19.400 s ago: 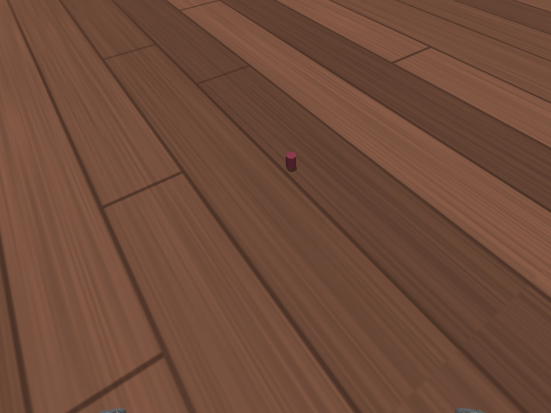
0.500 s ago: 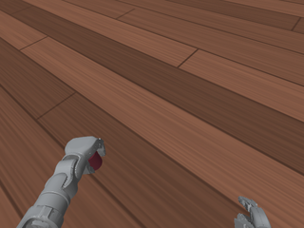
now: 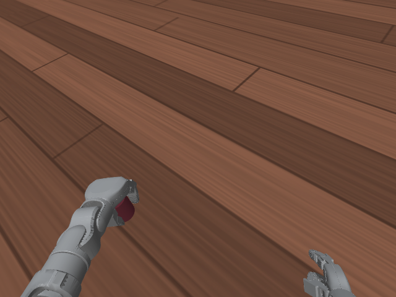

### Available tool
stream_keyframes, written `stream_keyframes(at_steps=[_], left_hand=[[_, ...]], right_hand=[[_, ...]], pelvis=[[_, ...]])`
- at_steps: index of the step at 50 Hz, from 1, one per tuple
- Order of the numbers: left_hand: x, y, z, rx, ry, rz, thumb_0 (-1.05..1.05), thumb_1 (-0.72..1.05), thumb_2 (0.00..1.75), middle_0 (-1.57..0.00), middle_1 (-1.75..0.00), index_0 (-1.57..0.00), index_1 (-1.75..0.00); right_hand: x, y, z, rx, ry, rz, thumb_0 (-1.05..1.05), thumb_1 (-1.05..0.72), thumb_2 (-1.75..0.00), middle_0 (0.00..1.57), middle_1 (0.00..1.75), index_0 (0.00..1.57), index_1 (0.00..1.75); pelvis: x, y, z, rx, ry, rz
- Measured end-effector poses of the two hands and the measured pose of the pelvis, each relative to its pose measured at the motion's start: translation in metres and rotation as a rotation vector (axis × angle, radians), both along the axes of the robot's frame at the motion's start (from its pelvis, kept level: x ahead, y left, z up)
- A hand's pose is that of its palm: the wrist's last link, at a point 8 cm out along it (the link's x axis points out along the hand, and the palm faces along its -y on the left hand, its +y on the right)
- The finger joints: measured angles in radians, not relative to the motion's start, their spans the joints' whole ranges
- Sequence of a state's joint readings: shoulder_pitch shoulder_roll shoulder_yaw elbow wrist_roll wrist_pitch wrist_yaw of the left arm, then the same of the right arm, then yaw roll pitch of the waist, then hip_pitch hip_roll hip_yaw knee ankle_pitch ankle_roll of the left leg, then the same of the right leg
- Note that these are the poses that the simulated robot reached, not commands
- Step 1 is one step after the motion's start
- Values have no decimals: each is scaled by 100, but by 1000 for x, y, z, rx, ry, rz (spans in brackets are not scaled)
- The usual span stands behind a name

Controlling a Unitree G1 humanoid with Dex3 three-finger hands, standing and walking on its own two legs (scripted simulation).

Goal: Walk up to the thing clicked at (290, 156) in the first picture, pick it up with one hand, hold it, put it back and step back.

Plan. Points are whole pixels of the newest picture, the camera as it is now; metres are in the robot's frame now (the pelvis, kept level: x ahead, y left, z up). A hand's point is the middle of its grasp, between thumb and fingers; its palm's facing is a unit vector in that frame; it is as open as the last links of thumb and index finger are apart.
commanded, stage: hold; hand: left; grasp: from above
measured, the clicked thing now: (118, 205) +0.32 +0.22 -0.04
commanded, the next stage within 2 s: crouch in 0.56 s
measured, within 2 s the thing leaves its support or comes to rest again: neither
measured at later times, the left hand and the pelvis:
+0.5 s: hand (115, 210) +0.30 +0.22 -0.02, palm faces -0.44 -0.06 -0.90, open 7.6 cm; pelvis +0.00 +0.00 +0.00, yaw +0 degrees
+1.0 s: hand (120, 222) +0.29 +0.23 -0.08, palm faces -0.46 -0.04 -0.89, open 7.6 cm; pelvis +0.00 +0.00 -0.01, yaw +1 degrees
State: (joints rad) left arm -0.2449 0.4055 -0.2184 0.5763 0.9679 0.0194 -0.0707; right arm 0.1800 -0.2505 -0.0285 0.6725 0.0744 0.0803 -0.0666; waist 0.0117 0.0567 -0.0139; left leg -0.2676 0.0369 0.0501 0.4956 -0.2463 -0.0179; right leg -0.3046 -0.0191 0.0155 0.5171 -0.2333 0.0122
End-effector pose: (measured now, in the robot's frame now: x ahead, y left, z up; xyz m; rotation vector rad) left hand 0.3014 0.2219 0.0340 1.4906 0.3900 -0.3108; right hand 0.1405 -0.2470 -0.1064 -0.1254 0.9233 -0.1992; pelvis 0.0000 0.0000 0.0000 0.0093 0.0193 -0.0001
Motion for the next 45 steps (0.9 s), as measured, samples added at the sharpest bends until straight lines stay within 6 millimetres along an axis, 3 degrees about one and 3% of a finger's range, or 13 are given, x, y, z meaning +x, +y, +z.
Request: stream_keyframes(at_steps=[36, 45], left_hand=[[2, -1, -2, -4, 10, 0, 0, 26, 42, -71, -78, -82, -67], [-2, 1, -27, -2, 27, -7, 0, 26, 42, -71, -77, -82, -67]], right_hand=[[8, 2, 2, 6, 4, -2, 1, -91, -90, 20, 30, 20, 30], [4, -1, 0, -9, 29, -3, 1, -91, -90, 20, 30, 20, 30]], pelvis=[[6, 0, 3, 0, -3, 0], [5, -1, 0, 0, 22, 8]])
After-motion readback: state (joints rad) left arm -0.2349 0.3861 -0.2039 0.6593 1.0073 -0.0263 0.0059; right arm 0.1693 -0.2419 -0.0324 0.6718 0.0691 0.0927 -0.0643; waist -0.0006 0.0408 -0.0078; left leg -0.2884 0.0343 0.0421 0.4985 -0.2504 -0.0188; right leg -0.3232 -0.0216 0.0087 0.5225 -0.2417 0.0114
